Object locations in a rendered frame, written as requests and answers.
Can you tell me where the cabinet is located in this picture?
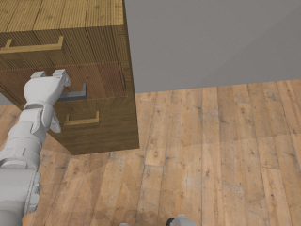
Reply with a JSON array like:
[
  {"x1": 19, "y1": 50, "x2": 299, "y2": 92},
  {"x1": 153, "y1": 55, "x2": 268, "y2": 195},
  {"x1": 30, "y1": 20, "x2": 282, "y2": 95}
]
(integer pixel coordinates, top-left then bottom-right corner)
[{"x1": 0, "y1": 0, "x2": 140, "y2": 155}]

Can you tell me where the robot right shin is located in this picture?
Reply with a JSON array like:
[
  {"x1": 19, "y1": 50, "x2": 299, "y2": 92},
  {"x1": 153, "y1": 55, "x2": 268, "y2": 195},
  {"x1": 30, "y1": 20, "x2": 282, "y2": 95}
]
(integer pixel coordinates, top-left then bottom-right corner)
[{"x1": 174, "y1": 215, "x2": 186, "y2": 220}]

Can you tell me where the left robot upper arm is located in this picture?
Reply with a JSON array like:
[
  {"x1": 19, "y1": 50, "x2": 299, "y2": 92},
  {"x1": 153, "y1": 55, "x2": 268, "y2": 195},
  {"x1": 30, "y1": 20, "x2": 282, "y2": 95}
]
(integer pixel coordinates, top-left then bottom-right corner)
[{"x1": 0, "y1": 169, "x2": 41, "y2": 226}]

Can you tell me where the left robot forearm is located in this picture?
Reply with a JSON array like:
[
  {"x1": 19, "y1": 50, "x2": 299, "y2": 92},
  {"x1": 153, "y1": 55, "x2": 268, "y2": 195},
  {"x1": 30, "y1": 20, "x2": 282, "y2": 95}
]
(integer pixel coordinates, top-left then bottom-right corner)
[{"x1": 0, "y1": 100, "x2": 54, "y2": 172}]

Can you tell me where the drawer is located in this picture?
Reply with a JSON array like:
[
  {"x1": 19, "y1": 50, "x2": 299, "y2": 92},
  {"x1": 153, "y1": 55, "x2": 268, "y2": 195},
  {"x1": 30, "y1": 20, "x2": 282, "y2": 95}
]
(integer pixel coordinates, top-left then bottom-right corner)
[{"x1": 0, "y1": 60, "x2": 127, "y2": 105}]

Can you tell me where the left robot hand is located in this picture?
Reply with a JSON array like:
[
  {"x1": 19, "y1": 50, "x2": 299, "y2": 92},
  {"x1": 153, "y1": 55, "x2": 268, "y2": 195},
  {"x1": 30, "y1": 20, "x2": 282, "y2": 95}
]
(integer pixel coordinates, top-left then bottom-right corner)
[{"x1": 24, "y1": 69, "x2": 71, "y2": 133}]

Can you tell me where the handle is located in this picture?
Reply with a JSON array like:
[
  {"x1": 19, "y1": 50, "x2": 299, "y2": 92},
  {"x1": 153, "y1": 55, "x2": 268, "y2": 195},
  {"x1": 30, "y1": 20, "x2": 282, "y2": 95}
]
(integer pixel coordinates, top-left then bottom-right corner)
[
  {"x1": 0, "y1": 43, "x2": 66, "y2": 60},
  {"x1": 57, "y1": 83, "x2": 87, "y2": 102},
  {"x1": 64, "y1": 118, "x2": 101, "y2": 128}
]

